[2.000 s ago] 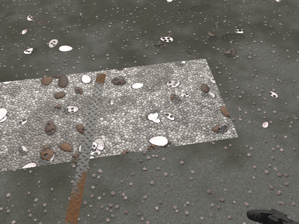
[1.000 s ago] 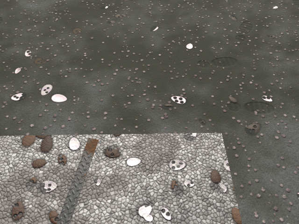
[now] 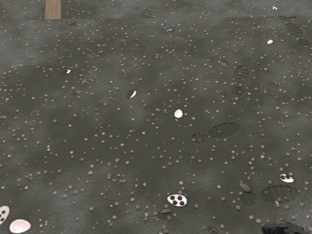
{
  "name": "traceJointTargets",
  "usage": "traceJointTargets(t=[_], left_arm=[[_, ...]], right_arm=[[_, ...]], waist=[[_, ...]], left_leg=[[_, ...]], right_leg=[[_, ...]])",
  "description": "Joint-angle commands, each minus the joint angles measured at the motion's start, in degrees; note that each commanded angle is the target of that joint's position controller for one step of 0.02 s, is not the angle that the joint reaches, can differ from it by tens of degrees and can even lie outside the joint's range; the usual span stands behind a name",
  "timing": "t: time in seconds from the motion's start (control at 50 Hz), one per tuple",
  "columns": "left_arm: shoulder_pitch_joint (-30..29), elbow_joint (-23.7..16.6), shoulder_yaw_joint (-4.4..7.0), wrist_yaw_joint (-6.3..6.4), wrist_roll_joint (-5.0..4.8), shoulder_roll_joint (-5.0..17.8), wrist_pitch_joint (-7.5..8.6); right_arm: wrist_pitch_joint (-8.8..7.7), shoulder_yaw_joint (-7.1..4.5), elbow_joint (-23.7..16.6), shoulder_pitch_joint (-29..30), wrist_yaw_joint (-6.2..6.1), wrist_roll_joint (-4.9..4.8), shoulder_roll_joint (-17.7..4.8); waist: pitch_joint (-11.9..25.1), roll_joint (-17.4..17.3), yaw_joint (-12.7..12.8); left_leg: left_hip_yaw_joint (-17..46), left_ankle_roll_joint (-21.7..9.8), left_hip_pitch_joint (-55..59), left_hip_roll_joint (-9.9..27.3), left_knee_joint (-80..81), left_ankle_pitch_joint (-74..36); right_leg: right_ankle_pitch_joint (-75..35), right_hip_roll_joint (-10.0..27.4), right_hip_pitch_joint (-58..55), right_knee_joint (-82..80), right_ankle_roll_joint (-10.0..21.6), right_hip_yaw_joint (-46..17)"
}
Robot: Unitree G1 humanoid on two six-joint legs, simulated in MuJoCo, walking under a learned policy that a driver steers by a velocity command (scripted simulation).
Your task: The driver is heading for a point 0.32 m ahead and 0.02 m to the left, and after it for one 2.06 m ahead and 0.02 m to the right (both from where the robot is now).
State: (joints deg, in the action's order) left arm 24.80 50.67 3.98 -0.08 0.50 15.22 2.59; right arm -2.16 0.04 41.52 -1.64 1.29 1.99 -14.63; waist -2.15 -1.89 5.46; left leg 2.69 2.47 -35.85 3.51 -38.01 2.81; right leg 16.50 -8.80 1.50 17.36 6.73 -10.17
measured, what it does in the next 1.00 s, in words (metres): walks ahead: left foot, then right foot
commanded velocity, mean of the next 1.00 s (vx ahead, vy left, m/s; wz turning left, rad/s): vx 0.18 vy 0.00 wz -0.14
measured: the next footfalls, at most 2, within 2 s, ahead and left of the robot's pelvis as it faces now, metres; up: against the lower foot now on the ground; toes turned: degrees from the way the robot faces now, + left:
left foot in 0.10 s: +0.23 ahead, +0.12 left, +0.00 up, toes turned -5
right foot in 0.52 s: +0.30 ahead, -0.08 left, +0.00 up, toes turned -5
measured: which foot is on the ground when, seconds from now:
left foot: up 0.00-0.08, down 0.10-1.00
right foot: down 0.00-0.10, up 0.12-0.50, down 0.52-1.00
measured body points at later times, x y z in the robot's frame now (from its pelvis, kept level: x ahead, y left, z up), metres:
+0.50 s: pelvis +0.20 +0.03 +0.00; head +0.23 +0.03 +0.45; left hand +0.37 +0.24 -0.13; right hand +0.18 -0.22 -0.14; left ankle +0.19 +0.13 -0.74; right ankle +0.26 -0.08 -0.73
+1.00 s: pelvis +0.23 +0.01 +0.00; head +0.24 +0.00 +0.45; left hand +0.30 +0.25 -0.15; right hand +0.20 -0.23 -0.16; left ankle +0.19 +0.13 -0.74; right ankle +0.26 -0.08 -0.74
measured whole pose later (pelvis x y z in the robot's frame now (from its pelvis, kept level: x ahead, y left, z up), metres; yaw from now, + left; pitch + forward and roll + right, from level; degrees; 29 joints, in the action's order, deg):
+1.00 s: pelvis +0.23 +0.01 +0.00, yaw -7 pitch -2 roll +0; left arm 12.7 60.7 0.2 2.1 0.2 11.7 0.3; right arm 0.6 0.3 62.4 -16.9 -2.3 0.7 -11.2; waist -2.2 -0.7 -0.2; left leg -1.6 -0.1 -3.4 0.4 -22.5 17.2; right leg 9.5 -3.5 12.1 23.4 3.5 0.6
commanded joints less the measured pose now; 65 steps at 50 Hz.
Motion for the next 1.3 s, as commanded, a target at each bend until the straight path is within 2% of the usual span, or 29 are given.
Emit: traceJointTargets(t=[0.02, 0.06, 0.08, 0.1, 0.12, 0.14, 0.16, 0.18, 0.2, 0.22, 0.26, 0.32, 0.38, 0.46, 0.5, 0.52, 0.54, 0.56, 0.58, 0.6, 0.62, 0.64, 0.68, 0.72, 0.78, 0.86, 1.08, 1.3], left_arm=[[1.9, -2.9, 2.36, 0.84, 0.53, 10.0, 0.37], [-1.4, -3.7, 2.40, 0.75, 0.55, 10.7, 0.77], [-1.7, -3.4, 2.09, 0.27, 0.08, 10.1, 1.21], [-1.0, -4.7, 0.99, -0.21, -0.46, 6.7, 1.79], [6.9, -5.4, 0.13, -0.26, -1.87, 2.2, 1.66], [6.3, -3.7, 0.44, 0.41, 0.22, 6.7, 0.96], [2.1, -3.4, 0.62, 0.30, 0.71, 7.0, 0.64], [-1.1, -3.9, 0.36, 0.17, 0.86, 6.0, 0.55], [-2.3, -4.2, 0.34, -0.01, 1.08, 5.4, 0.12], [-2.1, -4.2, 0.25, -0.28, 1.46, 5.0, -0.53], [-1.5, -3.9, 0.08, -0.55, 1.47, 4.2, -1.33], [-3.8, -4.1, -0.59, -0.76, 1.21, 3.0, -1.86], [-8.9, -4.7, -2.02, -0.82, 1.06, 1.2, -2.13], [-12.3, -4.2, -2.72, -0.03, 0.71, 1.6, -1.87], [-11.5, -3.2, -2.98, 0.49, 0.99, 1.3, -1.16], [-11.0, -2.7, -2.83, 0.89, 1.38, 2.7, -0.66], [-8.9, -2.3, -2.27, 1.40, 1.67, 6.2, -0.18], [-11.2, -2.2, -2.19, 1.64, 0.57, 7.5, -0.69], [-11.9, -2.2, -2.77, 1.53, -0.36, 4.3, -1.12], [-14.7, -2.3, -3.18, 1.38, -0.21, 3.3, -1.29], [-16.9, -2.5, -3.42, 1.35, 0.17, 2.6, -1.56], [-16.6, -1.9, -3.48, 1.51, 0.28, 2.6, -1.62], [-14.3, 0.0, -3.15, 1.82, -0.21, 3.1, -1.51], [-13.2, 1.6, -3.00, 1.96, -0.49, 3.0, -1.28], [-13.1, 3.3, -2.91, 2.04, -0.42, 2.6, -1.21], [-12.6, 5.6, -2.82, 2.23, -0.40, 2.4, -1.50], [-9.8, 10.9, -3.14, 2.39, -0.29, 1.3, -2.20], [-7.5, 14.0, -3.46, 2.36, -0.28, -0.6, -2.48]], right_arm=[[-1.72, -1.14, -6.0, 5.3, -0.14, -0.40, -5.7], [-2.33, -1.99, -3.1, -3.8, -0.74, -0.47, -7.7], [-3.04, -2.72, -1.0, -11.1, -1.38, -0.09, -9.1], [-3.51, -3.60, -0.4, -19.9, -2.34, 1.10, -12.6], [-2.68, -5.05, 0.1, -21.5, -2.53, 1.72, -17.7], [-1.96, -4.80, 0.0, -18.5, -2.05, 0.30, -13.6], [-2.06, -3.68, -0.8, -14.5, -1.72, -0.38, -8.7], [-2.39, -2.92, -0.5, -12.5, -1.39, -0.40, -6.0], [-2.80, -2.46, 0.3, -12.6, -1.38, -0.57, -4.9], [-3.21, -2.20, 1.4, -13.1, -1.32, -0.89, -4.4], [-4.16, -2.20, 3.0, -14.7, -0.88, -1.25, -5.0], [-3.90, -2.18, 4.3, -14.4, -1.02, -1.14, -5.9], [-2.93, -1.93, 5.5, -14.4, -1.19, -1.18, -6.0], [-1.81, -2.09, 7.9, -17.6, -1.22, -1.42, -6.5], [-1.23, -1.93, 8.4, -16.7, -1.62, -1.94, -6.2], [-1.20, -1.70, 8.8, -18.0, -1.80, -1.66, -5.5], [-1.21, -1.26, 8.3, -20.3, -1.93, -1.05, -4.0], [-0.58, -0.31, 10.0, -27.0, -2.09, -1.91, 0.0], [0.73, -0.48, 11.8, -26.2, -2.81, -1.80, -1.7], [1.46, -0.75, 11.8, -24.1, -3.02, -1.49, -2.6], [1.83, -0.86, 12.0, -22.5, -2.96, -1.20, -2.9], [2.09, -1.03, 12.3, -21.4, -2.77, -1.03, -3.7], [2.10, -0.77, 13.8, -21.8, -2.64, -1.16, -2.7], [1.89, -0.68, 15.1, -21.4, -2.94, -1.35, -2.3], [1.96, -0.74, 16.5, -20.2, -3.31, -1.42, -2.1], [2.39, -0.63, 18.4, -19.5, -3.55, -1.31, -1.3], [2.53, -0.08, 22.1, -19.7, -3.89, -1.23, -0.2], [2.05, 0.42, 23.9, -21.5, -4.02, -1.22, 1.6]], waist=[[0.6, 6.6, -1.3], [3.6, 6.7, -5.5], [7.4, 3.9, -9.1], [15.2, -1.3, -12.2], [20.6, -14.8, -8.4], [15.0, -7.9, -7.2], [7.3, -0.9, -6.6], [4.2, 1.7, -6.1], [3.4, -0.1, -5.5], [3.6, -2.7, -4.6], [5.5, -4.5, -3.9], [6.1, -4.6, -3.0], [5.8, -6.0, -4.1], [5.5, -5.8, -5.9], [4.3, -3.7, -4.5], [4.3, -0.8, -4.4], [6.9, 4.3, -5.4], [8.4, 11.4, -8.9], [7.8, 9.5, -7.1], [4.3, 9.1, -7.8], [2.9, 8.9, -8.0], [1.3, 9.1, -7.5], [0.9, 5.9, -6.9], [1.7, 3.4, -6.5], [2.0, 2.8, -6.2], [0.8, 2.1, -6.1], [-1.4, 1.8, -5.7], [-2.7, 1.5, -5.3]], left_leg=[[-0.7, -1.4, 3.7, -3.0, 5.5, 1.9], [-2.0, -3.6, 17.5, -5.2, 9.4, 5.2], [-1.5, -5.4, 27.8, -4.1, 12.8, 3.6], [9.9, -8.6, 40.4, 7.2, 14.1, 13.4], [36.3, -16.3, 53.0, 21.0, 19.2, 17.1], [41.6, -17.4, 47.1, 20.9, 21.2, 17.8], [31.6, -16.8, 39.0, 18.3, 21.1, 8.2], [23.1, -15.8, 34.1, 15.6, 20.8, -6.4], [16.6, -14.5, 31.8, 13.2, 20.6, -18.8], [11.7, -13.6, 30.1, 11.2, 20.5, -27.7], [7.2, -13.6, 29.8, 9.7, 20.1, -39.5], [2.7, -13.9, 28.8, 8.8, 20.8, -41.6], [-1.3, -12.6, 25.5, 6.6, 21.0, -38.8], [0.7, -12.3, 26.3, 7.6, 18.6, -31.1], [1.7, -10.5, 24.4, 7.1, 15.7, -21.0], [2.1, -8.4, 22.6, 5.7, 14.0, -12.9], [0.4, -6.3, 19.7, 3.2, 10.5, 0.8], [-2.8, -5.3, 19.3, -1.4, 9.5, 19.3], [-3.3, -4.7, 22.7, -2.1, 10.4, 21.4], [-2.9, -4.5, 24.2, -2.3, 12.4, 18.9], [-2.5, -4.3, 25.8, -2.2, 14.4, 15.6], [-1.8, -4.1, 26.2, -1.4, 15.5, 12.7], [-1.0, -3.9, 26.4, -0.3, 16.7, 9.5], [-0.6, -3.8, 26.6, 0.3, 17.7, 7.8], [-0.5, -3.9, 27.5, 0.7, 18.4, 7.1], [-0.4, -4.0, 28.3, 1.0, 18.8, 7.3], [0.1, -4.7, 27.3, 1.5, 19.5, 9.4], [0.7, -5.1, 25.1, 1.7, 20.2, 11.0]], right_leg=[[-31.6, 15.5, -1.3, 2.3, 4.5, -12.3], [-38.8, 14.7, 1.6, 8.4, 2.3, -11.4], [-39.6, 11.7, 3.9, 17.9, 0.9, -8.3], [-26.6, 8.7, 10.2, 32.3, -0.3, -4.6], [11.5, -0.8, 27.2, 47.7, -2.6, 2.5], [12.9, 3.1, 33.2, 53.2, -2.2, 2.5], [8.0, 4.8, 32.4, 53.8, -2.7, 2.1], [6.0, 5.9, 31.0, 51.9, -3.4, 2.7], [5.9, 6.9, 29.5, 49.6, -4.0, 3.1], [6.1, 7.2, 27.6, 47.9, -4.7, 3.6], [4.8, 5.7, 25.5, 45.8, -5.5, 4.2], [1.5, 5.7, 25.2, 38.9, -6.5, 5.5], [-4.1, 7.2, 19.8, 27.4, -6.7, 9.3], [-7.0, 7.5, 14.8, 18.4, -5.8, 11.0], [-11.7, 7.7, 9.0, 8.6, -4.5, 10.9], [-17.8, 10.3, 4.5, 3.8, -3.9, 7.3], [-32.7, 18.9, -1.6, 5.0, -2.7, -0.6], [-42.9, 25.5, -1.7, 6.2, 3.6, -5.7], [-34.7, 25.1, 3.2, 4.5, 5.8, -6.8], [-26.5, 22.0, 7.8, 3.1, 4.0, -5.2], [-20.1, 19.0, 10.0, 2.6, 1.8, -3.3], [-17.8, 16.9, 11.4, 2.1, 0.2, -1.7], [-17.8, 14.9, 9.7, 2.7, -1.1, 0.4], [-21.9, 14.6, 6.9, 4.0, -1.2, 1.1], [-24.0, 14.4, 5.8, 4.4, -1.2, 1.6], [-21.1, 14.0, 7.0, 3.4, -1.5, 1.8], [-12.9, 13.2, 8.3, 1.0, -2.3, 1.9], [-9.2, 12.8, 8.8, 0.6, -2.9, 2.3]])
Over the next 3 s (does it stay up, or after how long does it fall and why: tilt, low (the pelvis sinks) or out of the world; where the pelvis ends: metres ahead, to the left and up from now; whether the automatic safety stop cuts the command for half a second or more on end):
stays up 0.38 -0.04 0.00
